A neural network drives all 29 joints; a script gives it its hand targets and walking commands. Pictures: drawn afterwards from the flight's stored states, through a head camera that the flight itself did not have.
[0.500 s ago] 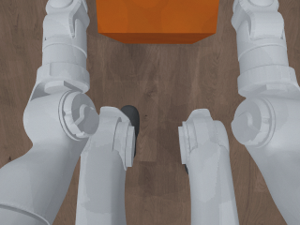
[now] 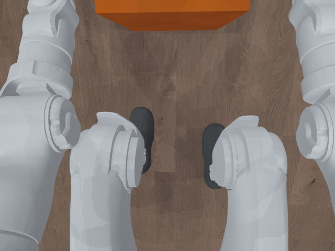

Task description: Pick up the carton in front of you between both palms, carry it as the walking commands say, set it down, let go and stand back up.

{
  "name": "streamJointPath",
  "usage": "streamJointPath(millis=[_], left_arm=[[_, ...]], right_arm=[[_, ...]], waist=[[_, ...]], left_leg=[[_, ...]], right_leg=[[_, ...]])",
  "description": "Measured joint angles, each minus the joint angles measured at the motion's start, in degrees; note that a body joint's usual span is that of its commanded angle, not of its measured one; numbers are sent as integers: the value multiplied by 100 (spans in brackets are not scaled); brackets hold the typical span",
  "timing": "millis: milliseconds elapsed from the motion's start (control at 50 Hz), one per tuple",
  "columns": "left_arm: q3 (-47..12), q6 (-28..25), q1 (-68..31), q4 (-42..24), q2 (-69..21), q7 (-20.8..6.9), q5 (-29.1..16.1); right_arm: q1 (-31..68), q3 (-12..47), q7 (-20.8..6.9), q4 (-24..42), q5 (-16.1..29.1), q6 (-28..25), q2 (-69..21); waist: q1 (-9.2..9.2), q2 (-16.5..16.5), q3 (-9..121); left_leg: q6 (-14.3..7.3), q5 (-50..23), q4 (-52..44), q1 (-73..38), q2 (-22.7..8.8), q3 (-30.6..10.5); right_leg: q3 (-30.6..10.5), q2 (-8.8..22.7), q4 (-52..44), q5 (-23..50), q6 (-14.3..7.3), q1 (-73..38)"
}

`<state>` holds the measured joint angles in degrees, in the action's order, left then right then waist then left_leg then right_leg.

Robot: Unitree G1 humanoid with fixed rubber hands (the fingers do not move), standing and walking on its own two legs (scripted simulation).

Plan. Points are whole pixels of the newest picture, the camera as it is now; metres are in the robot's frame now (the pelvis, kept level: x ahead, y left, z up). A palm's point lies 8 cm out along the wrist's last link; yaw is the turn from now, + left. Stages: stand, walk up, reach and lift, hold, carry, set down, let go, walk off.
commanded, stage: set down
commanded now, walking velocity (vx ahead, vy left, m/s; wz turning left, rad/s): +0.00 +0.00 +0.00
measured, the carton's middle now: out of the picture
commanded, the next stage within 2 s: let go in 1.06 s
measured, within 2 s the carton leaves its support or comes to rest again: neither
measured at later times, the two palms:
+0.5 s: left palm out of the picture +0.54 +0.23 -0.03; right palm out of the picture +0.56 -0.16 -0.02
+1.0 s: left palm out of the picture +0.54 +0.24 +0.12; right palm out of the picture +0.57 -0.16 +0.13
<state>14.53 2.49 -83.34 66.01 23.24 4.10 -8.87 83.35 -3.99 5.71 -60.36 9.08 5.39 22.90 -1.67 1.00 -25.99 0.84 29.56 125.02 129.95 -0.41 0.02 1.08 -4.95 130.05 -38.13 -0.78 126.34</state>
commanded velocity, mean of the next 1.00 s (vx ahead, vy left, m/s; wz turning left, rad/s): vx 0.00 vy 0.00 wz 0.00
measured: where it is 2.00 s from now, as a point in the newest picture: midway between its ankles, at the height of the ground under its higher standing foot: (177, 159)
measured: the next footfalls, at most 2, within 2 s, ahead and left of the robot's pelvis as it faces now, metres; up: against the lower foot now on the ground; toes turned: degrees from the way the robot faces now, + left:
none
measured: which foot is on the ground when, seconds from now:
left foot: down 0.00-1.00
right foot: down 0.00-1.00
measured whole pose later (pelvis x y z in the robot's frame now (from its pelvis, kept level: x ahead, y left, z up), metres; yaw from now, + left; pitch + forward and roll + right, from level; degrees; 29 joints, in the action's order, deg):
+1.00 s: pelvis +0.03 +0.01 +0.23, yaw +0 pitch +47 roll -1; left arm 17.2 10.3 -65.2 47.6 15.3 3.1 -1.7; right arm 69.5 -14.5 1.2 -52.8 0.9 10.5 18.2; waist -2.0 0.9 2.6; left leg 0.0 19.8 75.8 103.2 2.2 -1.7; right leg -1.4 -3.5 78.7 -26.1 0.5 99.9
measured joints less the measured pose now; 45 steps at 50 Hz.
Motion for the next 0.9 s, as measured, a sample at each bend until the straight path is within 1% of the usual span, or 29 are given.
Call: streamJointPath(millis=[60,100,160,180,220,300,360,400,440,500,560,600,620,660,720,780,820,900], left_arm=[[-213,53,-67,-63,195,5,-234],[-322,125,-157,-50,255,26,-272],[-553,253,-189,-330,216,69,-422],[-552,305,-170,-374,162,76,-379],[-535,392,-51,-475,21,100,-324],[-333,447,249,-612,-274,193,94],[-238,496,592,-861,-420,241,190],[-147,503,697,-891,-495,229,290],[-50,540,805,-998,-528,205,398],[-16,597,920,-1058,-485,191,364],[-8,660,1046,-1188,-476,139,329],[21,672,1085,-1218,-477,133,414],[12,687,1099,-1235,-483,120,356],[107,701,1121,-1240,-549,70,453],[131,717,1250,-1517,-620,40,490],[114,778,1393,-1723,-662,19,452],[111,784,1525,-1811,-710,-13,529],[206,791,1721,-1853,-766,-47,582]], right_arm=[[156,145,12,70,242,92,101],[329,128,1,-79,330,147,141],[354,101,15,24,383,209,146],[326,63,26,-2,286,228,106],[182,-16,38,73,232,298,7],[-53,-227,20,-41,46,316,-203],[-285,-485,30,10,-176,300,-360],[-415,-518,13,95,-265,300,-356],[-521,-526,-3,189,-251,312,-349],[-623,-566,-18,219,-349,334,-350],[-742,-613,-57,374,-330,413,-336],[-733,-693,-103,328,-445,422,-326],[-758,-706,-127,401,-443,455,-313],[-784,-718,-180,439,-483,464,-279],[-876,-782,-239,569,-537,479,-294],[-1072,-835,-283,796,-606,498,-340],[-1212,-863,-323,936,-590,518,-365],[-1358,-893,-402,857,-631,544,-425]], waist=[[28,54,49],[45,58,102],[47,69,205],[56,75,283],[52,102,506],[10,129,951],[8,78,1374],[-25,54,1593],[-48,45,1772],[-17,37,2042],[-24,8,2260],[-30,-15,2418],[-34,-18,2471],[-72,-20,2586],[-82,-41,2664],[-49,-29,2749],[-47,-40,2807],[-27,-16,2859]], left_leg=[[-33,-50,46,39,-36,11],[-49,-97,20,44,-30,16],[-56,-150,-89,-28,6,17],[-55,-155,-143,-63,22,16],[-55,-145,-279,-126,37,0],[-50,-119,-672,-321,61,-41],[-44,-128,-1002,-402,106,-62],[-49,-148,-1234,-476,118,-75],[-53,-175,-1477,-574,120,-82],[-49,-240,-1861,-713,151,-76],[-46,-302,-2211,-862,172,-102],[-48,-347,-2431,-934,186,-103],[-50,-370,-2541,-985,193,-100],[-52,-405,-2735,-1069,191,-108],[-59,-468,-3062,-1266,212,-119],[-56,-555,-3438,-1501,230,-138],[-55,-622,-3700,-1676,240,-157],[-66,-755,-4228,-2114,242,-157]], right_leg=[[14,17,32,66,0,44],[14,40,3,107,9,41],[9,78,-104,141,14,-46],[7,93,-157,139,12,-88],[12,101,-311,135,13,-158],[15,97,-754,153,17,-360],[5,119,-1108,171,26,-456],[-5,114,-1358,209,37,-528],[-24,100,-1618,265,48,-614],[-64,110,-1998,345,58,-738],[-72,112,-2366,422,64,-886],[-92,116,-2590,478,73,-952],[-105,120,-2696,503,78,-998],[-116,111,-2904,554,87,-1076],[-137,118,-3241,632,95,-1270],[-153,125,-3623,731,95,-1498],[-159,128,-3898,811,98,-1673],[-205,126,-4433,971,113,-2091]])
